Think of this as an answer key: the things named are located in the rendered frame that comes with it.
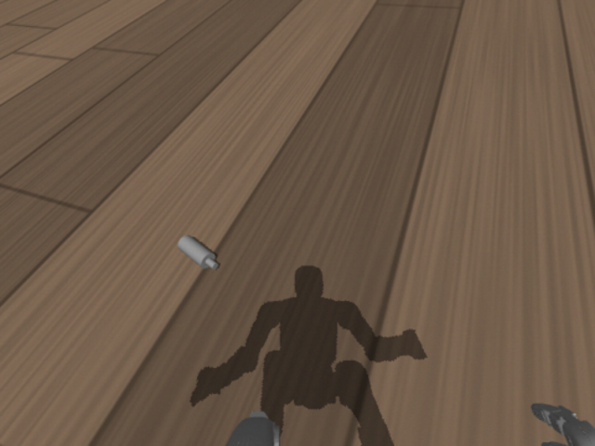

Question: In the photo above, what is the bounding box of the right robot hand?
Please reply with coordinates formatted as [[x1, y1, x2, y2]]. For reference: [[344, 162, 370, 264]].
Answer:
[[531, 403, 595, 446]]

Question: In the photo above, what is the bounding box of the bottle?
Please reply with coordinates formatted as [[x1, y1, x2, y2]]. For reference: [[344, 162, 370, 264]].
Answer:
[[178, 235, 218, 269]]

